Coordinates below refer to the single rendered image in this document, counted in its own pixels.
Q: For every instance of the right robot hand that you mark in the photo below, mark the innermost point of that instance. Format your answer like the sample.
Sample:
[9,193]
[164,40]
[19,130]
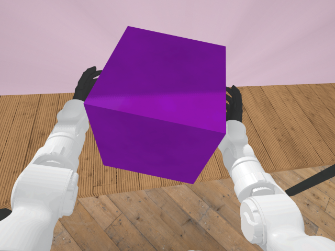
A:
[234,108]

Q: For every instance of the robot right upper arm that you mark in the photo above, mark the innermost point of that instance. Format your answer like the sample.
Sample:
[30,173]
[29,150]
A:
[274,223]

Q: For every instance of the table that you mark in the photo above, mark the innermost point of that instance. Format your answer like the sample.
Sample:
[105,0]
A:
[288,127]

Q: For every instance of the left robot forearm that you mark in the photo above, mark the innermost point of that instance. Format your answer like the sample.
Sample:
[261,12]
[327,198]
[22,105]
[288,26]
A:
[65,142]

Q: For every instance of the right robot forearm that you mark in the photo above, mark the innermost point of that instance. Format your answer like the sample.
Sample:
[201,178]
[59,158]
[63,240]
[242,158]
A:
[248,176]

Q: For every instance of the left robot hand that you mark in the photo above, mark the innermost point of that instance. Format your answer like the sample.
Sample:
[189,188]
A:
[86,83]

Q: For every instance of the carton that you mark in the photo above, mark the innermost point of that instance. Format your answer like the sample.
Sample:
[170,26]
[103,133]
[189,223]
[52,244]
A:
[159,105]

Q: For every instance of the robot left upper arm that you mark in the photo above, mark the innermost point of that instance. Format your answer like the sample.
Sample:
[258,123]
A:
[44,195]

